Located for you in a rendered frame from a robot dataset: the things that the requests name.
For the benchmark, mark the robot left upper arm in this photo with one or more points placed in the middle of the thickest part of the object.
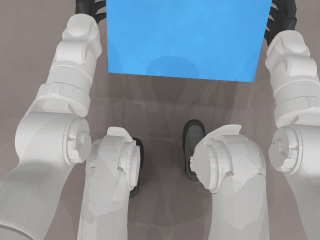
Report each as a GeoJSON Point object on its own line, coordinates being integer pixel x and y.
{"type": "Point", "coordinates": [48, 145]}

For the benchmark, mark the carton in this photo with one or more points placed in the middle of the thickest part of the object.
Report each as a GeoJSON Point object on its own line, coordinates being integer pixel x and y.
{"type": "Point", "coordinates": [197, 39]}

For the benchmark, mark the right robot hand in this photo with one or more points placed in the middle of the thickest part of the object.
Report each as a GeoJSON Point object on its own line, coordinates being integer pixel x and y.
{"type": "Point", "coordinates": [284, 18]}

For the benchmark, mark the robot right foot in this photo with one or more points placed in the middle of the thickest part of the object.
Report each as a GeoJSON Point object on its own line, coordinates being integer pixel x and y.
{"type": "Point", "coordinates": [193, 133]}

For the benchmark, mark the right robot forearm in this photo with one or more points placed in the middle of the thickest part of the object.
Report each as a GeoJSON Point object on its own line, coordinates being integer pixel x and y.
{"type": "Point", "coordinates": [294, 80]}

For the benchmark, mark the robot right upper arm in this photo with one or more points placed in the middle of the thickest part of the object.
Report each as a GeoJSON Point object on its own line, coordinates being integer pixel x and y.
{"type": "Point", "coordinates": [295, 151]}

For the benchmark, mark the left robot hand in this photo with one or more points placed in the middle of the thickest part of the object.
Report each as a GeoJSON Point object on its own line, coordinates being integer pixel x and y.
{"type": "Point", "coordinates": [90, 7]}

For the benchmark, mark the left robot forearm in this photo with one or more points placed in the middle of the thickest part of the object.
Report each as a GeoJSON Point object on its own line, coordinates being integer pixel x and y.
{"type": "Point", "coordinates": [72, 71]}

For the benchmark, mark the robot right thigh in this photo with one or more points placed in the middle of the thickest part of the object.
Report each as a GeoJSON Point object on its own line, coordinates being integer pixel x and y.
{"type": "Point", "coordinates": [228, 168]}

